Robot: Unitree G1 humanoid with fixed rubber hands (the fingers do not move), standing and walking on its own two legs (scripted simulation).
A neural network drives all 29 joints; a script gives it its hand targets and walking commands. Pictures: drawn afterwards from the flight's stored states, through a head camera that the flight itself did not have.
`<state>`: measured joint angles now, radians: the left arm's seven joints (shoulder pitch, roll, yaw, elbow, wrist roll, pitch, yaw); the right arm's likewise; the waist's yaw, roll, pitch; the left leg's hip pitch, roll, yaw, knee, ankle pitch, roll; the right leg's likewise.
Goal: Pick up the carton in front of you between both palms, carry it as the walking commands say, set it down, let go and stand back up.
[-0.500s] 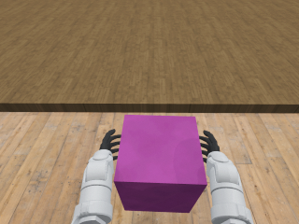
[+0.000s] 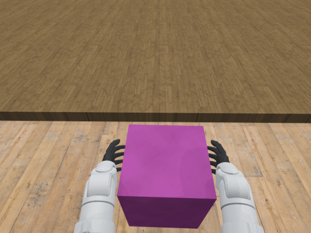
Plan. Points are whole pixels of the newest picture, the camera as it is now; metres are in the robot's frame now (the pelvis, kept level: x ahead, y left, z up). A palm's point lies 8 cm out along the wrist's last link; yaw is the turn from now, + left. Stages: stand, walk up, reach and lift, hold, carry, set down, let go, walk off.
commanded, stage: reach and lift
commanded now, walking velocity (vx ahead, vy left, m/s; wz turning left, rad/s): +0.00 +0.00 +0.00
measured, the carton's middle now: (164, 178) +0.29 +0.00 -0.04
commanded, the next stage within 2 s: hold in 0.20 s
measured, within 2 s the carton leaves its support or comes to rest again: neither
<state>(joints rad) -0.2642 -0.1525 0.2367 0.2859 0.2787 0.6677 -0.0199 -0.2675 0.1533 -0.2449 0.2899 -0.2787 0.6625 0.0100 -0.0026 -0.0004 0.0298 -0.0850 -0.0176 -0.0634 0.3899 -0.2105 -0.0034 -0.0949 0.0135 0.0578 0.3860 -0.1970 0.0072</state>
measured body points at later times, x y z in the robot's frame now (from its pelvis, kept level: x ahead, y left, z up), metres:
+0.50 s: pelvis -0.01 +0.00 +0.00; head -0.06 +0.00 +0.45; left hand +0.28 +0.15 +0.04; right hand +0.29 -0.15 +0.04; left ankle +0.01 +0.12 -0.74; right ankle +0.01 -0.13 -0.74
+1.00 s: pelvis -0.01 +0.00 +0.00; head -0.05 +0.00 +0.45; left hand +0.29 +0.15 +0.04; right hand +0.29 -0.15 +0.04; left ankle +0.01 +0.12 -0.74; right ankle +0.01 -0.13 -0.74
